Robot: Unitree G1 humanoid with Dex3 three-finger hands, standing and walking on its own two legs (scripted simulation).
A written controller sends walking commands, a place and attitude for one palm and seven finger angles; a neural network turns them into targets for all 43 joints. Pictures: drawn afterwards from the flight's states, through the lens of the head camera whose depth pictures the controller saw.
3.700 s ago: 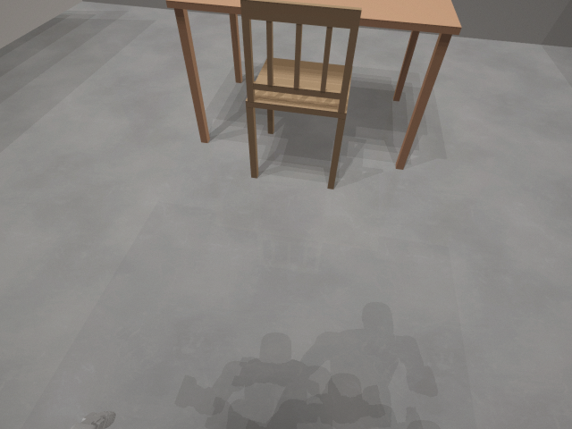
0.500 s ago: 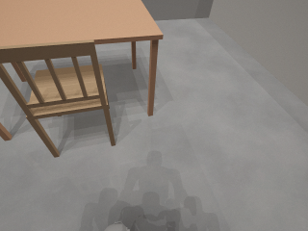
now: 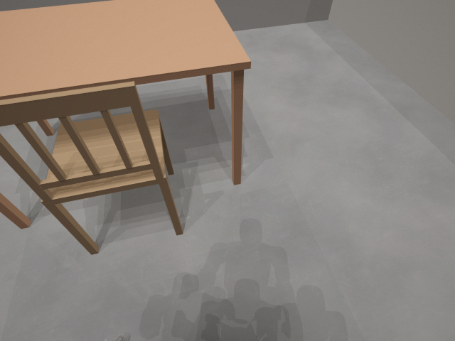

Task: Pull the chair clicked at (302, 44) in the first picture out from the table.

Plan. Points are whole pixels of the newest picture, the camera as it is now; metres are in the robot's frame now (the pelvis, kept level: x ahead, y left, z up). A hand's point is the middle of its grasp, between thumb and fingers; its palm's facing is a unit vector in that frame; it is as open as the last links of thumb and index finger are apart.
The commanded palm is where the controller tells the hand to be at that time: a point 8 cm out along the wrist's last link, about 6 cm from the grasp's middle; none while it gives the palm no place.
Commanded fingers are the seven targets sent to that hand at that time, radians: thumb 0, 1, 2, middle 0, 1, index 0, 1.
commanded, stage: turn to face it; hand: left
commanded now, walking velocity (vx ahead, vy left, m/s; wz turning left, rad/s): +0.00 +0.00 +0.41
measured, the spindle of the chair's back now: (81, 146) +0.66 +0.47 -0.11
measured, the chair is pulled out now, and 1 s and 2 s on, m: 0.00 0.00 0.00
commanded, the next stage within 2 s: take the last steps up to it in 0.26 s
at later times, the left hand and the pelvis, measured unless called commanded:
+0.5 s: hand out of the picture -0.06 +0.23 -0.18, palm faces +0.25 -0.95 -0.20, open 7.4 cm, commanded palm none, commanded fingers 0.00 0.90 0.90 -0.20 -0.30 -0.20 -0.30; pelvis -0.01 +0.03 +0.00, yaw +11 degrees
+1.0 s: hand out of the picture +0.13 +0.22 -0.16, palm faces +0.22 -0.95 -0.20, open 7.3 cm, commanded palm none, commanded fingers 0.00 0.90 0.90 -0.20 -0.30 -0.20 -0.30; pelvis +0.09 +0.02 +0.00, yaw +14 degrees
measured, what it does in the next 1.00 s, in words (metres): steps on the spot: left foot, then right foot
